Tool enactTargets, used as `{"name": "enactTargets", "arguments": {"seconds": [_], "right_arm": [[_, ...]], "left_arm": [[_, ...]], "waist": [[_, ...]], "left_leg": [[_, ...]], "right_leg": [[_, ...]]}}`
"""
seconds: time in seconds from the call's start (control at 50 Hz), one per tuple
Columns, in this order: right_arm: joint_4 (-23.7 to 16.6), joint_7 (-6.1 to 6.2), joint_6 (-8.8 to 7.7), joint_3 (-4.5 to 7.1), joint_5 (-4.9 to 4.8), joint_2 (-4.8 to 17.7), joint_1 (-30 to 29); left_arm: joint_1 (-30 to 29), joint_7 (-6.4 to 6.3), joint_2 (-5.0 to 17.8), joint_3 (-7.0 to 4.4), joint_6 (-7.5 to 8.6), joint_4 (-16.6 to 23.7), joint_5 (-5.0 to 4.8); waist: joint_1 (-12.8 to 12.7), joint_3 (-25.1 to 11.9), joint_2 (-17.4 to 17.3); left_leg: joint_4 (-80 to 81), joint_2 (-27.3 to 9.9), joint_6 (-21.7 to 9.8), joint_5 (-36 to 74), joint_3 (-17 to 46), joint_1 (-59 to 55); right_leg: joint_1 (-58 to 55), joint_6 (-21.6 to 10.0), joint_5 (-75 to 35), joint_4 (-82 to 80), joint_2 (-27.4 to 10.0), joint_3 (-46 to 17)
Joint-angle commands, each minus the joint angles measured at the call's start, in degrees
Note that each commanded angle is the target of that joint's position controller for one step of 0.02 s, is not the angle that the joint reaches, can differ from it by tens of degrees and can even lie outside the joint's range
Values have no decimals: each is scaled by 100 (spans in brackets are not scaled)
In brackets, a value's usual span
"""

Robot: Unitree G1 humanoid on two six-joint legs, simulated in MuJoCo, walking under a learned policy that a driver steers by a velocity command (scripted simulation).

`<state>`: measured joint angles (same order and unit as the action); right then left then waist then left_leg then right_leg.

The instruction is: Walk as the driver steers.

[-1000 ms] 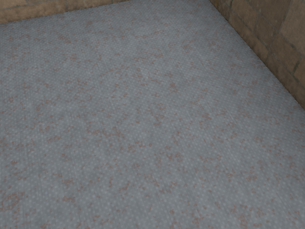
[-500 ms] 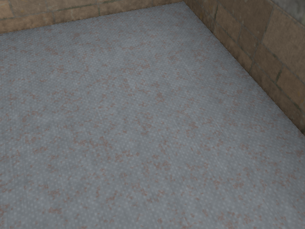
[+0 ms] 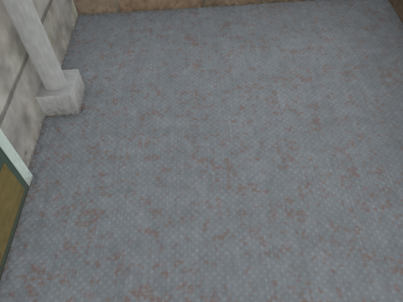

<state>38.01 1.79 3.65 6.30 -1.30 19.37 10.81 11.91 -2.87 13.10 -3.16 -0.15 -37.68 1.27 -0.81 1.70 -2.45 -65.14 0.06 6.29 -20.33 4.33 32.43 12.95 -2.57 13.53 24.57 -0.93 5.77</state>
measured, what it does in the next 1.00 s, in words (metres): walks ahead: left foot, then right foot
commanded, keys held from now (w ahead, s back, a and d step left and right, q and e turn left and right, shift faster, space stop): q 0.12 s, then w+q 0.18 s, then w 0.10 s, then w+e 0.60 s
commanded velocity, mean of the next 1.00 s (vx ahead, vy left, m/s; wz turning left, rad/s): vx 0.32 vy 0.00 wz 0.08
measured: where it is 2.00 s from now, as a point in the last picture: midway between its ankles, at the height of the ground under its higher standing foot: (216, 187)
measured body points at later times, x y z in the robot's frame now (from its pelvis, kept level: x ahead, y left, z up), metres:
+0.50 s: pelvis +0.08 +0.08 +0.01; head +0.09 +0.12 +0.45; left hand +0.17 +0.39 -0.10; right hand +0.20 -0.17 -0.09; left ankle -0.02 +0.14 -0.74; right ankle +0.22 -0.06 -0.67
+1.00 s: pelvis +0.36 +0.09 +0.00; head +0.40 +0.09 +0.45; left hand +0.44 +0.38 -0.11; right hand +0.54 -0.16 -0.08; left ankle +0.43 +0.28 -0.67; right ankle +0.37 +0.02 -0.74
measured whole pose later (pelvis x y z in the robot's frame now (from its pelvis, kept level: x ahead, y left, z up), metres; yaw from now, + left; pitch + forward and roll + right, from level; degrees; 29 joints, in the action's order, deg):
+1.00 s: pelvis +0.36 +0.09 +0.00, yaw +1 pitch +2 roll -1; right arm 35.7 0.4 -5.8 1.4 1.1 17.3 10.3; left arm 16.9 0.8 16.4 -3.3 3.2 -41.6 -0.7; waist -1.8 2.2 -1.8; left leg -58.5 -5.9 2.9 -14.6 5.0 37.6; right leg 12.9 -5.8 9.1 20.5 7.4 -4.1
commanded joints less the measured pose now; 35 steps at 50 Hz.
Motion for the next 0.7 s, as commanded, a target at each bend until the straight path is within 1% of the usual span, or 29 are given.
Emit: {"name": "enactTargets", "arguments": {"seconds": [0.02,0.08,0.12,0.14,0.16,0.18,0.2,0.22,0.24,0.26,0.28,0.3,0.32,0.34,0.36,0.38,0.4,0.42,0.44,0.46,0.5,0.56,0.6,0.64,0.66,0.68,0.7], "right_arm": [[-683,-75,-89,-31,29,205,-531],[-785,-161,-79,-84,35,149,-582],[-822,-201,-65,-72,19,193,-548],[-832,-221,-50,-67,6,204,-533],[-859,-249,-38,-65,-14,206,-540],[-866,-283,-36,-60,-34,205,-503],[-798,-318,-47,-45,-46,195,-312],[-617,-334,-71,-5,-50,222,72],[-335,-297,-104,107,-74,416,702],[-201,-224,-165,273,-93,914,1456],[-436,-261,-370,319,15,1515,1371],[-464,-300,-546,182,68,1013,1243],[-435,-278,-635,38,69,677,949],[-472,-254,-675,-46,41,442,722],[-474,-221,-673,-91,44,373,511],[-479,-183,-687,-121,99,364,480],[-439,-157,-708,-115,139,419,540],[-381,-133,-730,-108,150,464,614],[-315,-118,-749,-107,141,482,704],[-246,-109,-760,-113,133,492,791],[-110,-101,-771,-120,138,531,958],[65,-108,-797,-116,143,596,1139],[185,-115,-795,-110,126,620,1232],[285,-109,-772,-98,101,642,1297],[316,-96,-753,-89,89,663,1295],[318,-74,-736,-79,87,708,1240],[306,-41,-714,-62,94,781,1202]], "left_arm": [[-8,-53,1094,-320,15,327,-16],[-126,16,1252,-386,-15,313,-57],[-171,72,1329,-420,-25,279,-99],[-99,99,1375,-445,-22,239,-140],[-52,126,1418,-463,-5,197,-191],[-49,150,1449,-473,17,158,-246],[-138,171,1446,-466,34,129,-305],[-211,185,1349,-437,44,88,-342],[-124,207,1055,-353,62,26,-296],[-360,260,649,-211,100,171,-122],[-803,246,654,-201,234,667,-64],[-1153,292,1045,-287,373,718,-237],[-1022,366,1215,-333,444,656,-332],[-785,382,1244,-352,481,442,-238],[-703,378,1230,-353,511,345,-119],[-648,400,1171,-344,522,254,-78],[-619,419,1075,-311,527,176,-78],[-603,434,981,-271,515,99,-98],[-642,439,904,-229,499,52,-122],[-740,442,831,-187,486,39,-148],[-1002,474,723,-113,473,65,-209],[-1385,572,662,-40,483,158,-289],[-1580,649,636,-1,508,232,-305],[-1715,728,620,26,539,313,-300],[-1733,765,630,29,555,349,-292],[-1664,789,674,14,564,364,-279],[-1500,791,764,-26,558,350,-256]], "waist": [[-192,-462,968],[-200,-448,1047],[-183,-469,1119],[-210,-545,1125],[-215,-545,1140],[-171,-515,1146],[-18,-488,1113],[175,-496,1014],[350,-639,618],[636,-665,-736],[599,-488,-1471],[742,-356,-820],[470,-77,-822],[314,35,-506],[212,75,-485],[161,35,-531],[156,-28,-454],[165,-87,-350],[209,-100,-295],[267,-77,-268],[410,41,-328],[587,329,-337],[650,503,-245],[668,578,-191],[635,553,-198],[544,433,-254],[426,181,-377]], "left_leg": [[619,-281,89,-83,-111,608],[1312,-373,-30,-262,-409,22],[1754,-312,-147,-305,-630,-367],[1977,-272,-231,-305,-732,-518],[2227,-259,-346,-306,-784,-670],[2549,-234,-489,-258,-844,-882],[3054,-168,-656,-34,-956,-1281],[3598,4,-821,190,-1111,-1931],[3873,161,-1018,112,-1031,-2916],[4367,-949,-1523,-31,766,-3988],[5123,-2176,-2731,-1238,3775,-4144],[5473,-2266,-2843,-1521,3708,-3884],[5492,-2065,-2575,-1434,3091,-3651],[5408,-1757,-2295,-945,2451,-3449],[5417,-1497,-2110,-273,1968,-3259],[5466,-1300,-2000,371,1602,-3092],[5494,-1207,-1961,968,1351,-3045],[5493,-1164,-1911,1468,1081,-3108],[5488,-1113,-1843,1830,841,-3156],[5495,-1065,-1768,2029,632,-3175],[5575,-1026,-1655,2136,335,-3151],[5768,-1134,-1632,1943,96,-3143],[5787,-1253,-1643,2025,-50,-3311],[5662,-1378,-1621,2442,-204,-3586],[5518,-1424,-1584,2884,-294,-3732],[5260,-1426,-1519,3772,-418,-3844],[4893,-1414,-1447,5001,-522,-3967]], "right_leg": [[-1227,-1123,-1701,-760,-1620,-1140],[-947,-1142,-1845,-738,-1695,-817],[-822,-1111,-2096,-635,-1733,-644],[-832,-1072,-1684,-660,-1781,-617],[-786,-1012,-1057,-697,-1826,-634],[-680,-926,-389,-716,-1851,-637],[-471,-793,186,-626,-1810,-546],[-100,-620,620,-333,-1672,-337],[511,-363,1030,423,-1385,41],[2009,126,1749,2656,-805,623],[4081,415,2476,4019,159,-118],[4271,323,2141,4510,-133,-905],[4271,202,1433,4375,-308,-952],[4061,202,806,4139,-471,-901],[3803,258,314,3756,-521,-873],[3481,323,-79,3614,-507,-798],[3315,392,-425,3490,-441,-703],[3254,445,-701,3283,-425,-646],[3204,476,-937,3001,-417,-610],[3150,490,-1149,2678,-405,-589],[3022,478,-1549,2083,-368,-545],[2915,372,-1873,1419,-331,-484],[2939,249,-1846,1100,-277,-456],[2941,94,-1602,864,-174,-416],[2874,-1,-1416,770,-106,-377],[2641,-114,-1215,694,14,-292],[2262,-228,-989,722,201,-141]]}}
